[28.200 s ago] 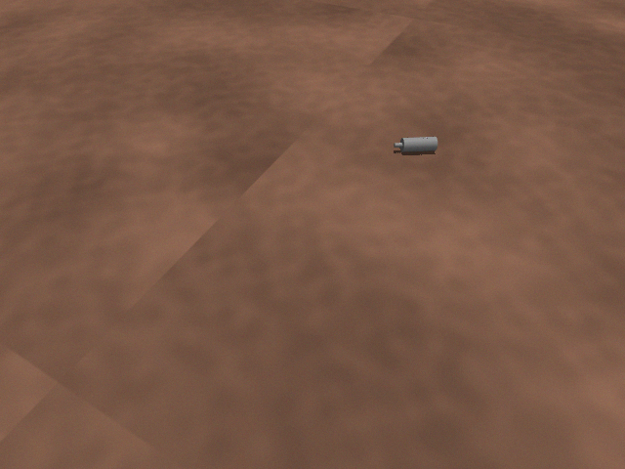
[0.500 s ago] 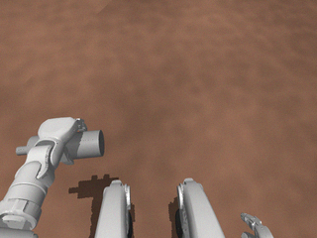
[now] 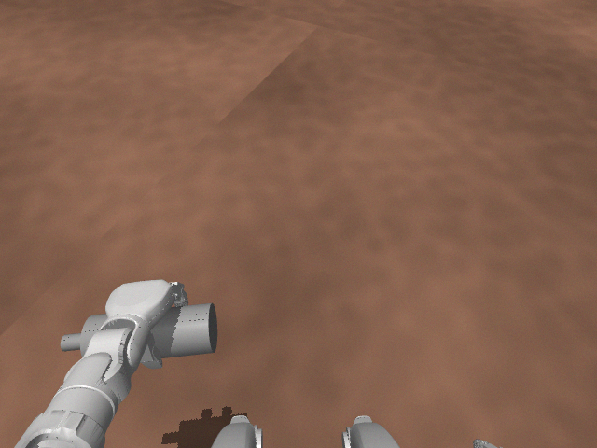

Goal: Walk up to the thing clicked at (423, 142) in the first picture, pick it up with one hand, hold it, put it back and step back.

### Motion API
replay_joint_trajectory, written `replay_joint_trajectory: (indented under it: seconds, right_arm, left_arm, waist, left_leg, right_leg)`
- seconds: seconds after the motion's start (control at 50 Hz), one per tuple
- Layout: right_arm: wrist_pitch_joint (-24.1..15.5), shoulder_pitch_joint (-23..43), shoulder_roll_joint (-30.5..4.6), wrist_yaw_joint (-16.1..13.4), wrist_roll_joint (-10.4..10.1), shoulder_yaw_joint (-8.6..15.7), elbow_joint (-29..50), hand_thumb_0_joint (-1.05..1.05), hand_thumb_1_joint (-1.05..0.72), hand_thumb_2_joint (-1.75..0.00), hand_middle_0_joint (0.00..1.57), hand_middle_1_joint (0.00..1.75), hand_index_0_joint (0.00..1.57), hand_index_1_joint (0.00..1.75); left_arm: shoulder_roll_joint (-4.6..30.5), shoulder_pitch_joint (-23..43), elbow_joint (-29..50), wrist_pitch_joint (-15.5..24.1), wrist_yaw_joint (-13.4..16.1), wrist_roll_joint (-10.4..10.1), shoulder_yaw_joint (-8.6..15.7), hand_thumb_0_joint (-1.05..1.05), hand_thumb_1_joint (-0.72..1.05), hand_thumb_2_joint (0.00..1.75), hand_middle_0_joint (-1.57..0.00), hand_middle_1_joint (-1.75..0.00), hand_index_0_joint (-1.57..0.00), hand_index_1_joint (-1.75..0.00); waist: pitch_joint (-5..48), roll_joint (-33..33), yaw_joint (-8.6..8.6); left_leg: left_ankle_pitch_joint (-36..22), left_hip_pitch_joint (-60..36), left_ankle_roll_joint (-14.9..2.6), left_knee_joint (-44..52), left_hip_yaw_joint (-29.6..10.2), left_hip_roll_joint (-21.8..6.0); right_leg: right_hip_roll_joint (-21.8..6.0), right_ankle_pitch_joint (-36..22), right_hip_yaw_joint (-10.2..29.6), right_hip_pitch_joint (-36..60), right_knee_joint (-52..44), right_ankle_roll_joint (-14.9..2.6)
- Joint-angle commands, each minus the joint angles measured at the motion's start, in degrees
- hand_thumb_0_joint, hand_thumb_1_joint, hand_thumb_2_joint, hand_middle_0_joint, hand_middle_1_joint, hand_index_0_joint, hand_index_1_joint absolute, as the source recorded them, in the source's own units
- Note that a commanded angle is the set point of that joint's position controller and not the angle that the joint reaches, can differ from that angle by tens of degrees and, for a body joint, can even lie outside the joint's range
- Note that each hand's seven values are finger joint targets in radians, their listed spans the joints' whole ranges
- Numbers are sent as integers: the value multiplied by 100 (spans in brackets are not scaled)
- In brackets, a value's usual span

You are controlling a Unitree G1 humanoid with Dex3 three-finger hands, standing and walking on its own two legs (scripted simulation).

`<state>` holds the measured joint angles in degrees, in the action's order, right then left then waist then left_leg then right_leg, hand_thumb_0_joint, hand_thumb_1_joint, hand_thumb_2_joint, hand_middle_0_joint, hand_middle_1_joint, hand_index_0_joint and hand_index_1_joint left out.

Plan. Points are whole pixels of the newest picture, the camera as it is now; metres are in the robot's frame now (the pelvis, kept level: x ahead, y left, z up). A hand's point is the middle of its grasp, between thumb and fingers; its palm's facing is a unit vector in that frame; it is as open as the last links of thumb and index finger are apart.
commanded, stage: lift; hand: left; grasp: from above
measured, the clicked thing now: (140, 335) +0.33 +0.26 -0.11
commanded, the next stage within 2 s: hold in 0.28 s
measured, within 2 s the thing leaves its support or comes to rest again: neither
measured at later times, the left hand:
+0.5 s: hand (145, 298) +0.35 +0.22 -0.02, palm faces -0.47 -0.07 -0.88, open 10.4 cm
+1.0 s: hand (138, 293) +0.34 +0.22 +0.02, palm faces -0.46 -0.06 -0.89, open 10.5 cm
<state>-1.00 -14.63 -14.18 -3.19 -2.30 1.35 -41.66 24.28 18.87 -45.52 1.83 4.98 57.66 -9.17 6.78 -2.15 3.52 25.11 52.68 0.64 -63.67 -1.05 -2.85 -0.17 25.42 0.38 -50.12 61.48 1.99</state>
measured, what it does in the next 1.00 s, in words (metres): rises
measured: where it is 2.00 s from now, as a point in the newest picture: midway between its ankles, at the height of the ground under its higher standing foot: outside the picture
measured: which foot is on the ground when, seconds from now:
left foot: down 0.00-1.00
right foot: down 0.00-1.00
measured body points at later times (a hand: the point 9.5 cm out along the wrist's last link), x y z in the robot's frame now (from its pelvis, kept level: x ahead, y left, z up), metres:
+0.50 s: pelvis +0.04 +0.00 +0.05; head +0.07 +0.00 +0.50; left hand +0.37 +0.22 +0.03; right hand +0.13 -0.27 -0.06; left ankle +0.06 +0.12 -0.66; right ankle +0.05 -0.14 -0.66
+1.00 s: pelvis +0.04 +0.00 +0.07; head +0.06 -0.01 +0.52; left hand +0.36 +0.22 +0.07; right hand +0.16 -0.26 -0.05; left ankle +0.06 +0.12 -0.66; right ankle +0.05 -0.14 -0.66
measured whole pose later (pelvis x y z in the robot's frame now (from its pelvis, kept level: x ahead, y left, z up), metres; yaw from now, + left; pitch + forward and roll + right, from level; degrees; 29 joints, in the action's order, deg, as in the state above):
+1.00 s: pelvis +0.04 +0.00 +0.07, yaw -1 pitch +4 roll +0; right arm 2.8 -13.0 -14.7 -2.2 -3.0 2.3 -39.7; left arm 22.7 14.3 -39.0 0.9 -0.2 57.9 -10.9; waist 2.9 -2.2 0.7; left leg 17.4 24.1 0.6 -37.1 1.7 -2.0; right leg -1.1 17.9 2.1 -23.0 36.4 1.9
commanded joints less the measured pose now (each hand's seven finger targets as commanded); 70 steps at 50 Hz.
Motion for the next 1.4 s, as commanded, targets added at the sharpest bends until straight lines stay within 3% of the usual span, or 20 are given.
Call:
replay_joint_trajectory:
  seconds: [0.0, 0.1, 0.26, 0.42, 0.5, 0.52, 0.74, 0.96, 1.38]
  right_arm:
    - [-232, -81, -815, -55, 14, 328, 556, 0, -89, -90, 20, 30, 20, 30]
    - [-199, -45, -839, -15, 27, 350, 519, 0, -89, -90, 20, 30, 20, 30]
    - [-144, -49, -793, -11, 17, 373, 512, 0, -90, -90, 20, 30, 20, 30]
    - [-69, 14, -857, -1, 12, 410, 584, 0, -89, -89, 20, 30, 20, 30]
    - [-22, 106, -854, 8, 5, 423, 636, 0, -89, -90, 20, 30, 20, 30]
    - [-18, 90, -851, 13, 8, 423, 620, 0, -89, -90, 20, 30, 20, 30]
    - [73, 275, -860, 42, -38, 419, 835, 0, -89, -90, 20, 30, 20, 30]
    - [144, 425, -848, 24, -57, 392, 925, 0, -89, -90, 20, 30, 20, 30]
    - [147, 817, -787, -64, -118, 280, 1084, 0, -89, -90, 20, 30, 20, 30]
  left_arm:
    - [1282, 2107, 1212, -47, 481, 67, 492, 0, 77, 82, -110, -67, -110, -68]
    - [1227, 1880, 979, -268, 564, 8, 532, 0, 77, 83, -111, -67, -111, -67]
    - [964, 1696, 1051, -280, 259, -87, 303, 0, 75, 85, -111, -68, -110, -68]
    - [1098, 1777, 1255, -177, 198, 47, 413, 0, 68, 80, -104, -66, -105, -66]
    - [1138, 1732, 1355, -123, 126, 105, 413, 0, 71, 85, -108, -66, -107, -67]
    - [1106, 1789, 1372, -128, 108, 79, 409, 0, 70, 86, -106, -68, -106, -68]
    - [986, 1527, 1654, -107, -150, 24, 309, 0, 69, 86, -106, -66, -106, -67]
    - [1160, 1564, 1989, -89, -224, 32, 474, 0, 70, 89, -104, -72, -104, -72]
    - [1136, 1403, 2305, -87, -481, -75, 451, 0, 72, 86, -104, -78, -106, -76]
  waist:
    - [1805, -231, 15]
    - [1725, -117, -46]
    - [1585, -25, -54]
    - [1443, -114, -59]
    - [1439, -135, -144]
    - [1470, -143, -88]
    - [1195, -10, -193]
    - [1234, -70, -280]
    - [840, 17, -308]
  left_leg:
    - [-680, -1911, -84, 1396, 62, 298]
    - [-1001, -2355, -59, 1786, 63, 300]
    - [-1634, -2855, -75, 2172, 126, 327]
    - [-2015, -3349, -40, 2526, 166, 316]
    - [-2188, -3504, -53, 2621, 214, 343]
    - [-2260, -3551, -45, 2632, 210, 330]
    - [-2262, -3738, -57, 2948, 232, 333]
    - [-2292, -3942, -80, 3136, 293, 347]
    - [-1680, -4147, -140, 3595, 348, 361]
  right_leg:
    - [235, -777, -29, 1077, -1416, -248]
    - [215, -1041, -26, 1580, -1777, -220]
    - [208, -1646, 14, 2159, -2214, -195]
    - [229, -1892, -47, 2425, -2457, -229]
    - [210, -2079, -11, 2622, -2583, -220]
    - [219, -2131, -8, 2614, -2584, -221]
    - [239, -2098, -18, 2870, -2836, -235]
    - [218, -2136, 6, 3113, -2998, -223]
    - [172, -1549, 74, 3228, -3470, -203]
